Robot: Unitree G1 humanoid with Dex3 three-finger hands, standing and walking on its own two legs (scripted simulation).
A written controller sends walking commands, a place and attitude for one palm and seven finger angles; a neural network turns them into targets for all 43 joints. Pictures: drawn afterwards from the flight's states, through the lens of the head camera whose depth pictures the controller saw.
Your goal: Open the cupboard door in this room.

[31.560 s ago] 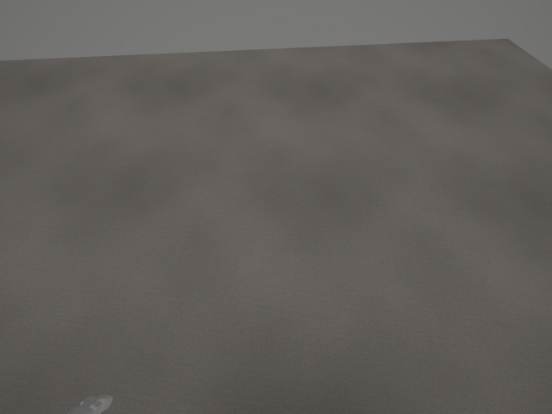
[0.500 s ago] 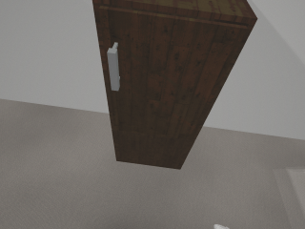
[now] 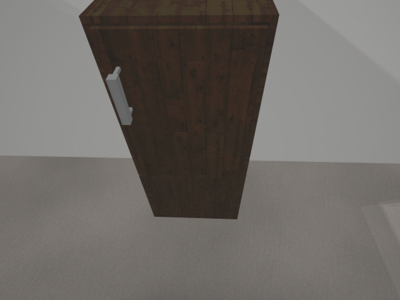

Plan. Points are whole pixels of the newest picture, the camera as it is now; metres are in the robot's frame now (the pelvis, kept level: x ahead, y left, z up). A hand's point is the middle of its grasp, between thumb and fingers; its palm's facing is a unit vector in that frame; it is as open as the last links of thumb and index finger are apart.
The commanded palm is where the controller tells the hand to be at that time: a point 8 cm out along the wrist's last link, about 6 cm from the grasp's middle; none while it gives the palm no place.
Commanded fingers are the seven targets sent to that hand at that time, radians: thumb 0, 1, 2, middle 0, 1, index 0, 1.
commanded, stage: come to a stop and stand still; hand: left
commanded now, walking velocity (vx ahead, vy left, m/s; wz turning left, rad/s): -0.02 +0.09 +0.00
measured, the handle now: (122, 96) +0.60 +0.25 +0.07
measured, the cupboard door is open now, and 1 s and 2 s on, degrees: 0 0 0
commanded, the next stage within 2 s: look again from close up in 0.64 s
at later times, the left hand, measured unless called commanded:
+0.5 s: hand out of the picture +0.01 +0.25 -0.19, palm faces +0.03 -0.97 -0.22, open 7.4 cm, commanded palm none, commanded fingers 0.00 0.90 0.90 -0.20 -0.30 -0.20 -0.30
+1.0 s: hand out of the picture -0.05 +0.21 -0.19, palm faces +0.02 -0.98 -0.17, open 7.4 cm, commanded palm none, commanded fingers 0.00 0.90 0.90 -0.20 -0.30 -0.20 -0.30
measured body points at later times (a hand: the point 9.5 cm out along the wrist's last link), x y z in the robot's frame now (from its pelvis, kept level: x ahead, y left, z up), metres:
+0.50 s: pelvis -0.02 +0.07 -0.02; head -0.03 +0.07 +0.43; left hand +0.01 +0.30 -0.17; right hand +0.06 -0.16 -0.16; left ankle -0.04 +0.13 -0.75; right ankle -0.02 -0.11 -0.75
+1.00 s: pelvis -0.04 +0.04 -0.01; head -0.04 +0.05 +0.44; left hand -0.05 +0.26 -0.17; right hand -0.05 -0.18 -0.17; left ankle -0.04 +0.13 -0.75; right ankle -0.02 -0.12 -0.75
